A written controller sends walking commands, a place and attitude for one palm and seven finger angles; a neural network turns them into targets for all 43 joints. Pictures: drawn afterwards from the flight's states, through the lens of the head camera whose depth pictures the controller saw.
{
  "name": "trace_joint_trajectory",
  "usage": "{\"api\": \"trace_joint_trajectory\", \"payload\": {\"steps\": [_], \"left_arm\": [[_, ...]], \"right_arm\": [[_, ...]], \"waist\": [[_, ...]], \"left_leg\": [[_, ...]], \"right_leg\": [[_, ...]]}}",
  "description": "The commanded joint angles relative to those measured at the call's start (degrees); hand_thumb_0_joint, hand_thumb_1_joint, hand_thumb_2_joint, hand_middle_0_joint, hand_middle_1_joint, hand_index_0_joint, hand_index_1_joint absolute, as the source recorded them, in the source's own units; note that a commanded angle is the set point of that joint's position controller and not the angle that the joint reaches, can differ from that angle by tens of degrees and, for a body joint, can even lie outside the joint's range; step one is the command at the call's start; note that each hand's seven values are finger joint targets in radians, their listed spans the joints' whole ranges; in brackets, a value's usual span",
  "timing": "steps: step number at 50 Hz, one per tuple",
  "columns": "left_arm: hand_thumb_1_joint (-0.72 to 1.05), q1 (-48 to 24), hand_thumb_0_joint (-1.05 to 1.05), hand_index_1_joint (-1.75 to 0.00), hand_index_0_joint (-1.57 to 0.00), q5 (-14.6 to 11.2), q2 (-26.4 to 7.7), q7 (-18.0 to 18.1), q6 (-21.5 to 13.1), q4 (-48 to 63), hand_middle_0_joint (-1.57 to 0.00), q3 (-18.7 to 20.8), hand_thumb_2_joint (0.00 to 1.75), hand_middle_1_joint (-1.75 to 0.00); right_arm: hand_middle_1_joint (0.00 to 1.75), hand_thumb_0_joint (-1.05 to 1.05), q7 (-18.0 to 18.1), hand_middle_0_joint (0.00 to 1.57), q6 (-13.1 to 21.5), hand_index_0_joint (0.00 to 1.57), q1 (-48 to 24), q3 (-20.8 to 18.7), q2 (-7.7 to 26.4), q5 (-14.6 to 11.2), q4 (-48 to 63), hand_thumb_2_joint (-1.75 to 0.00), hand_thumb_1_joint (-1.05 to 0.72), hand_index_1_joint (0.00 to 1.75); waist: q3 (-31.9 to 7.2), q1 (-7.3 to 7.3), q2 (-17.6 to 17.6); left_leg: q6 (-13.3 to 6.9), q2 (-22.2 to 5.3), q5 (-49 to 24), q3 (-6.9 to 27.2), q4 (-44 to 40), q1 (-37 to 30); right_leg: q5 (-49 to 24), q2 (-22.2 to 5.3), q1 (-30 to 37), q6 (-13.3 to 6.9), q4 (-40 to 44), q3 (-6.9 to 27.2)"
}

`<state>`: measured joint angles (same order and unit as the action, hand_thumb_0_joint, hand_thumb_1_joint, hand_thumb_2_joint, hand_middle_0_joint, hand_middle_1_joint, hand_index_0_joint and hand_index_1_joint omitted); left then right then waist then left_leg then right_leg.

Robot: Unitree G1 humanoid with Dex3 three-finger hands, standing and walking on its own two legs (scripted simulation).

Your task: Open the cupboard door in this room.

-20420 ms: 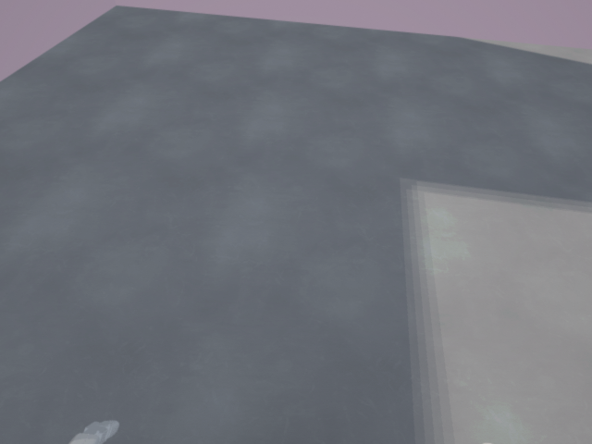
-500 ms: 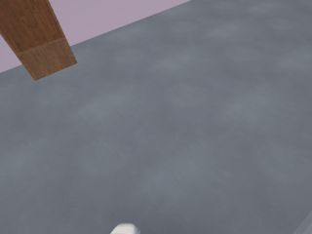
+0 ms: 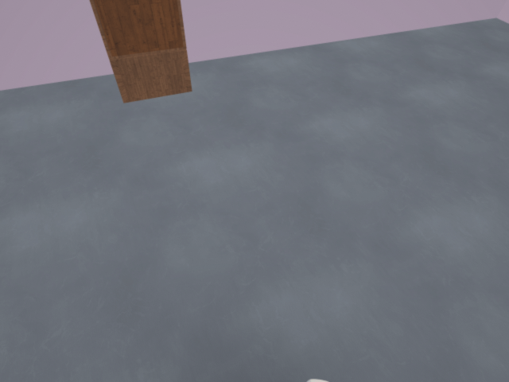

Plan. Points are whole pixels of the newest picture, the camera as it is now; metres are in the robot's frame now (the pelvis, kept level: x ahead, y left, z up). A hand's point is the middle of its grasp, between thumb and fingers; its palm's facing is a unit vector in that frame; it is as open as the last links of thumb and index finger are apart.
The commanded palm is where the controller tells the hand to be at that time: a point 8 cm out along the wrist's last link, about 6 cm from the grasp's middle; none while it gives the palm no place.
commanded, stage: turn or walk to find it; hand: left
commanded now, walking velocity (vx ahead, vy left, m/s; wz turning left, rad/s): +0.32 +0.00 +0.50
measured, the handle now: out of the picture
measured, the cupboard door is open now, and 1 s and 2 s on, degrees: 0 0 0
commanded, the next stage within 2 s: stand and wait in 1.86 s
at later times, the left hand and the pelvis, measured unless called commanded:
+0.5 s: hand out of the picture +0.02 +0.09 -0.15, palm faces +0.34 -0.91 -0.23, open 7.4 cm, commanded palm none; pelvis +0.11 -0.06 +0.00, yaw +16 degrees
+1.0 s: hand (140, 316) +0.26 +0.24 -0.18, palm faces +0.44 -0.88 -0.17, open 7.3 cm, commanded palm none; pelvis +0.30 +0.06 +0.00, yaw +22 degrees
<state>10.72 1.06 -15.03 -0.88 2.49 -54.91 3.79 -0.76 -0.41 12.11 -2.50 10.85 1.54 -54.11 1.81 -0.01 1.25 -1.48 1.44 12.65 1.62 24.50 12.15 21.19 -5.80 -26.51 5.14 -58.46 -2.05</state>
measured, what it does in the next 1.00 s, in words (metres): walks ahead, turning left: right foot, then left foot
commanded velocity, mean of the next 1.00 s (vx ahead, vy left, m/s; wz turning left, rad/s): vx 0.36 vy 0.00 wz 0.28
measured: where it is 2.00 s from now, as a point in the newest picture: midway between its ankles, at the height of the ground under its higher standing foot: (213, 263)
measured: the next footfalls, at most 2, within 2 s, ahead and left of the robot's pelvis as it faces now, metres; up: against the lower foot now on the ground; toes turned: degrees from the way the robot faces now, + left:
right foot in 0.16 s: +0.09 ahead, -0.14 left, +0.00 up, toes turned +0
left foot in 0.74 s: +0.29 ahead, +0.13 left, +0.00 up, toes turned +28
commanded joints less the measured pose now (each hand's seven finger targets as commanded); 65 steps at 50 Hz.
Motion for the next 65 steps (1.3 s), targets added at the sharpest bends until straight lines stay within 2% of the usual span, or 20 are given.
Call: {"api": "trace_joint_trajectory", "payload": {"steps": [1,5,7,8,9,10,14,17,31,34,35,36,37,38,39,41,46,60,64,65], "left_arm": [[0.90,-6.5,0.00,-0.30,-0.20,0.1,-3.5,-0.5,-2.5,7.5,-0.20,0.7,0.90,-0.30],[0.90,-2.0,0.00,-0.30,-0.20,-0.1,-2.6,-0.9,-3.4,6.8,-0.20,0.6,0.90,-0.30],[0.90,9.9,0.00,-0.30,-0.20,0.2,-5.0,-0.6,-4.2,3.1,-0.20,1.7,0.90,-0.30],[0.90,15.4,0.00,-0.30,-0.20,1.2,-10.7,0.4,-4.8,1.7,-0.20,2.7,0.90,-0.30],[0.90,15.7,0.00,-0.30,-0.20,0.2,-12.8,1.2,-4.5,2.1,-0.20,2.7,0.90,-0.30],[0.90,12.1,0.00,-0.30,-0.20,0.0,-11.7,1.5,-4.8,3.4,-0.20,2.6,0.90,-0.30],[0.90,4.5,0.00,-0.30,-0.20,-0.2,-3.1,1.4,-6.6,3.1,-0.20,0.2,0.90,-0.30],[0.90,9.4,0.00,-0.30,-0.20,-0.1,-1.2,1.4,-7.3,0.9,-0.20,-0.4,0.90,-0.30],[0.90,25.3,0.00,-0.30,-0.20,0.8,0.5,2.8,-7.7,-8.7,-0.20,-1.7,0.90,-0.30],[0.90,23.5,0.00,-0.30,-0.20,0.5,-1.9,2.5,-7.5,-9.5,-0.20,-1.4,0.90,-0.30],[0.90,21.3,0.00,-0.30,-0.20,0.2,-3.1,2.4,-7.6,-9.1,-0.20,-1.4,0.90,-0.30],[0.90,19.5,0.00,-0.30,-0.20,-0.4,-3.4,2.1,-7.8,-8.3,-0.20,-1.4,0.90,-0.30],[0.90,21.8,0.00,-0.30,-0.20,-1.1,-0.4,1.3,-7.8,-6.8,-0.20,-1.6,0.90,-0.30],[0.90,18.8,0.00,-0.30,-0.20,-1.2,2.0,1.3,-7.7,-4.7,-0.20,-2.5,0.90,-0.30],[0.90,12.5,0.00,-0.30,-0.20,-1.3,0.4,1.7,-7.2,-3.3,-0.20,-1.9,0.90,-0.30],[0.90,11.1,0.00,-0.30,-0.20,-0.4,2.7,1.5,-6.6,-4.5,-0.20,-1.7,0.90,-0.30],[0.90,14.8,0.00,-0.30,-0.20,0.7,4.9,0.9,-3.6,-5.8,-0.20,-1.2,0.90,-0.30],[0.90,-12.9,0.00,-0.30,-0.20,0.0,2.3,-0.9,-4.6,5.7,-0.20,-1.1,0.90,-0.30],[0.90,5.5,0.00,-0.30,-0.20,0.2,-1.3,-0.2,-6.0,0.4,-0.20,-0.1,0.90,-0.30],[0.90,14.9,0.00,-0.30,-0.20,0.9,-5.9,0.3,-6.8,-2.6,-0.20,1.0,0.90,-0.30]], "right_arm": [[0.30,0.00,0.9,0.20,1.5,0.20,4.9,-3.5,12.6,0.0,1.9,-0.90,-0.90,0.30],[0.30,0.00,0.9,0.20,1.3,0.20,2.2,-3.6,12.5,0.1,2.5,-0.90,-0.90,0.30],[0.30,0.00,1.0,0.20,1.2,0.20,-0.9,-3.5,10.3,-0.2,2.9,-0.90,-0.90,0.30],[0.30,0.00,0.8,0.20,1.6,0.20,0.5,-2.4,5.2,-0.9,3.7,-0.90,-0.90,0.30],[0.30,0.00,0.3,0.20,1.7,0.20,-3.4,-2.3,5.9,-0.5,6.0,-0.90,-0.90,0.30],[0.30,0.00,-0.2,0.20,1.4,0.20,-3.9,-3.1,8.5,0.1,6.0,-0.90,-0.90,0.30],[0.30,0.00,-1.7,0.20,-0.3,0.20,3.5,-3.4,5.0,0.5,0.0,-0.90,-0.90,0.30],[0.30,0.00,-1.6,0.20,-0.6,0.20,5.2,-3.0,3.7,0.2,-1.4,-0.90,-0.90,0.30],[0.30,0.00,-1.9,0.20,1.3,0.20,-15.1,0.4,0.4,-0.1,3.0,-0.90,-0.90,0.30],[0.30,0.00,-0.9,0.20,2.3,0.20,-7.9,0.0,1.7,-0.1,0.7,-0.90,-0.90,0.30],[0.30,0.00,-0.4,0.20,2.8,0.20,-0.4,-0.6,3.1,0.1,-1.1,-0.90,-0.90,0.30],[0.30,0.00,0.0,0.20,3.0,0.20,9.0,-1.5,6.5,0.4,-3.6,-0.90,-0.90,0.30],[0.30,0.00,0.7,0.20,3.5,0.20,15.3,-3.2,13.1,0.8,-5.3,-0.90,-0.90,0.30],[0.30,0.00,1.4,0.20,3.3,0.20,17.6,-4.0,16.5,-0.6,-6.2,-0.90,-0.90,0.30],[0.30,0.00,1.5,0.20,2.9,0.20,15.3,-4.1,15.7,-1.4,-6.0,-0.90,-0.90,0.30],[0.30,0.00,1.9,0.20,4.5,0.20,6.3,-2.4,9.4,-1.0,-4.2,-0.90,-0.90,0.30],[0.30,0.00,1.4,0.20,5.6,0.20,3.8,-0.8,4.0,-1.0,-4.5,-0.90,-0.90,0.30],[0.30,0.00,2.4,0.20,5.5,0.20,15.6,-1.7,6.4,-0.1,-7.6,-0.90,-0.90,0.30],[0.30,0.00,2.3,0.20,5.3,0.20,13.5,-2.0,8.3,-0.6,-8.2,-0.90,-0.90,0.30],[0.30,0.00,1.7,0.20,5.4,0.20,13.3,-1.7,6.7,-1.2,-7.5,-0.90,-0.90,0.30]], "waist": [[0.0,-3.18,-10.2],[-0.8,-0.46,-10.4],[-3.6,5.66,-2.7],[-6.4,7.58,15.3],[-2.3,8.15,18.0],[1.6,5.83,11.6],[6.6,-1.13,4.7],[4.4,-0.57,8.3],[8.0,4.46,5.6],[2.0,0.79,7.3],[-2.1,-3.42,7.5],[-8.7,-7.96,4.7],[-17.0,-8.65,-8.5],[-19.0,-8.58,-11.3],[-12.1,-7.66,-2.4],[-3.0,-3.21,-0.2],[2.8,2.35,-7.0],[5.2,-3.55,-6.4],[-4.9,5.30,-3.8],[-11.6,8.83,3.3]], "left_leg": [[-9.2,-15.0,10.0,19.7,-11.7,-6.2],[-7.8,-12.1,10.7,19.3,-8.1,3.5],[-3.8,-5.7,17.1,14.4,4.8,18.1],[0.1,1.8,21.1,4.1,23.2,29.7],[1.1,0.7,21.6,2.5,33.8,34.7],[0.9,-2.7,16.6,4.4,39.7,34.0],[2.3,-5.2,0.1,2.0,47.3,27.7],[3.4,-4.2,-5.7,0.1,48.1,29.2],[0.0,-5.0,-0.8,-8.8,18.6,28.7],[-3.1,-0.3,3.6,-13.0,13.0,13.4],[-4.2,1.7,1.4,-13.6,9.1,3.9],[-5.6,-0.9,-5.2,-9.7,5.3,-12.5],[-11.1,-16.6,-14.2,12.1,3.9,-30.4],[-16.3,-25.9,-27.3,26.0,0.2,-36.4],[-15.9,-26.2,-24.6,21.7,-3.2,-27.1],[-11.8,-22.5,-23.6,13.7,-6.0,-13.6],[-7.3,-13.9,-16.1,1.3,-12.8,2.0],[-7.6,-15.7,-33.1,1.5,-9.3,-17.2],[-3.9,-13.0,-47.3,-1.4,11.6,-12.4],[-1.8,-8.9,-31.2,-3.8,26.6,0.7]], "right_leg": [[2.1,0.0,-7.1,-0.1,8.4,0.2],[1.7,3.3,8.9,-0.7,23.4,-2.4],[-3.2,2.0,30.1,-1.3,35.3,-1.4],[11.4,-14.0,40.0,-4.8,44.2,15.3],[20.6,-24.2,33.3,-8.7,51.0,29.8],[26.4,-24.6,24.9,-10.0,53.8,30.1],[8.2,-14.5,14.6,-5.4,51.5,8.1],[-7.2,-9.9,20.5,-3.4,49.6,-3.0],[-44.1,-13.3,34.7,-10.1,43.7,-8.5],[-63.2,-14.0,34.4,-10.1,32.4,-10.9],[-66.2,-12.9,31.6,-8.6,23.0,-13.4],[-55.7,-11.2,22.3,-6.7,9.6,-14.3],[-16.2,-2.3,4.2,-3.6,-8.3,-13.7],[10.7,1.6,-8.2,-3.9,-19.4,-6.6],[9.1,-0.8,-9.5,-4.9,-23.0,-2.7],[1.6,-4.4,-10.0,-3.9,-20.6,0.4],[-6.9,-4.3,-3.1,-2.4,-11.5,-0.9],[-11.4,-0.7,-10.3,-4.1,19.7,-3.6],[-14.8,3.9,17.8,-7.2,30.5,-5.9],[-21.9,-5.2,35.7,-10.1,30.2,3.0]]}}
